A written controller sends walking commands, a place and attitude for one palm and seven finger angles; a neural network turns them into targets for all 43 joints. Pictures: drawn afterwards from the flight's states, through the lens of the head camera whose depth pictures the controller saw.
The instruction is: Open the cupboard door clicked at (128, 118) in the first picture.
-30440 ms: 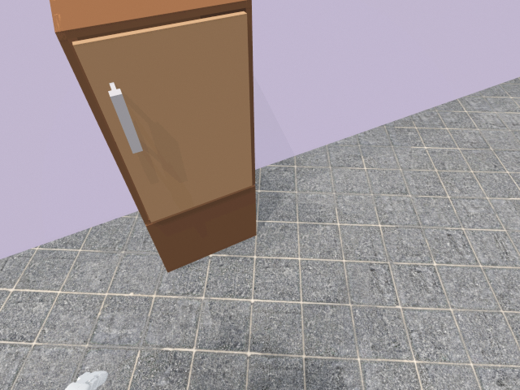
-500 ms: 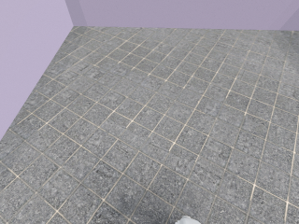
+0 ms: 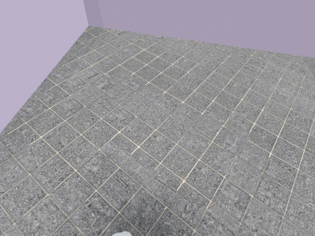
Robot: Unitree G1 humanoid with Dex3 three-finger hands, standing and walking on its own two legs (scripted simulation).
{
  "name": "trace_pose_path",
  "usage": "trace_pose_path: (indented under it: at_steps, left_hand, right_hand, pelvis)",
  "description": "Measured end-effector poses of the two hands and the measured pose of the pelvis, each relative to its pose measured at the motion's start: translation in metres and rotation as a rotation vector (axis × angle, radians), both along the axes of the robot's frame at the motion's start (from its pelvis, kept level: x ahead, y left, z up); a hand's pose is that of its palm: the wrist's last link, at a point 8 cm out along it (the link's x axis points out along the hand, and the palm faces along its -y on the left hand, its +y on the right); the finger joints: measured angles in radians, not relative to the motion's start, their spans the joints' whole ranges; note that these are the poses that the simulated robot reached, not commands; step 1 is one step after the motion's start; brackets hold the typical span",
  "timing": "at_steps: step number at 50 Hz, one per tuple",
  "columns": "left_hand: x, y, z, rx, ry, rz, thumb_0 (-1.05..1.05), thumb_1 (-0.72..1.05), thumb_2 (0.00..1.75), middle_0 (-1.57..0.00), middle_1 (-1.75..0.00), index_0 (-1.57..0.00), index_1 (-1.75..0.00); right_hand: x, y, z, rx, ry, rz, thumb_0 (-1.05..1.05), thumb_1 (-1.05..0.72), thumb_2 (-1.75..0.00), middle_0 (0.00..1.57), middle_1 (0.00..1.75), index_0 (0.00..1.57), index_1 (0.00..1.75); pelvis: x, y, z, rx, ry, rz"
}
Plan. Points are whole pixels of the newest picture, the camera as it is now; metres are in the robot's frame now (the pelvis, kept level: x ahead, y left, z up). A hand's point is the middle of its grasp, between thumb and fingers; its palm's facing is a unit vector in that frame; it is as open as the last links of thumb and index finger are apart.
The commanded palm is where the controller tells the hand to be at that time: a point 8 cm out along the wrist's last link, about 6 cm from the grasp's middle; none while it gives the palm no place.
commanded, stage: turn to face it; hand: left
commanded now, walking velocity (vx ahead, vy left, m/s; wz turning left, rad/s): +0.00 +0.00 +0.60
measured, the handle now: out of the picture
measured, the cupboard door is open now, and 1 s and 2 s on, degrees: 41 41 41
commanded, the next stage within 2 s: none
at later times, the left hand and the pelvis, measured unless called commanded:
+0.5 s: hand out of the picture +0.07 +0.16 -0.17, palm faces +0.34 -0.91 -0.23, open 7.4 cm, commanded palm none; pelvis +0.07 -0.05 +0.00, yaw +20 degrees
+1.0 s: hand out of the picture +0.04 +0.11 -0.15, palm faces +0.60 -0.75 -0.27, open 7.4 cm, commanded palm none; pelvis +0.11 -0.09 +0.01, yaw +38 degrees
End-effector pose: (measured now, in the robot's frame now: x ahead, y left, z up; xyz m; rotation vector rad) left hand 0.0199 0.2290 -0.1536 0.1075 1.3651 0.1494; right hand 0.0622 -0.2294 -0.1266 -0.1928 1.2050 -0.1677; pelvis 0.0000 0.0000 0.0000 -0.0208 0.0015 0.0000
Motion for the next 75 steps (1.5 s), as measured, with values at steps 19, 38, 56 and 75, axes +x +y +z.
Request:
trace_pose_path:
  at_steps: [19, 38, 56, 75]
  left_hand:
    - [0.057, -0.024, 0.041, 0.134, -0.174, 0.184, 0.0, 0.9, 0.89, -0.2, -0.29, -0.2, -0.3]
    - [0.011, -0.026, 0.035, 0.168, -0.133, 0.456, 0.0, 0.9, 0.89, -0.2, -0.29, -0.2, -0.3]
    - [-0.041, -0.1, 0.015, 0.093, -0.082, 0.711, 0.0, 0.9, 0.89, -0.2, -0.3, -0.21, -0.3]
    - [-0.044, -0.113, 0.043, 0.25, -0.122, 0.878, 0.0, 0.9, 0.89, -0.2, -0.29, -0.2, -0.3]
  right_hand:
    - [0.117, -0.071, 0.004, -0.018, 0.058, 0.202, 0.01, -0.91, -0.9, 0.19, 0.3, 0.2, 0.3]
    - [0.223, -0.024, -0.001, -0.013, -0.007, 0.528, 0.01, -0.91, -0.9, 0.2, 0.3, 0.21, 0.3]
    - [0.297, 0.029, 0.006, 0.001, -0.045, 0.777, 0.01, -0.91, -0.9, 0.19, 0.3, 0.2, 0.3]
    - [0.329, 0.024, -0.013, -0.015, 0.045, 0.926, 0.01, -0.91, -0.9, 0.2, 0.3, 0.21, 0.3]
  pelvis:
    - [0.054, -0.056, 0.01, 0.052, 0.022, 0.265]
    - [0.085, -0.072, 0.001, 0.011, 0.008, 0.507]
    - [0.106, -0.082, -0.002, 0.036, 0.024, 0.752]
    - [0.135, -0.112, -0.001, 0.024, 0.022, 0.973]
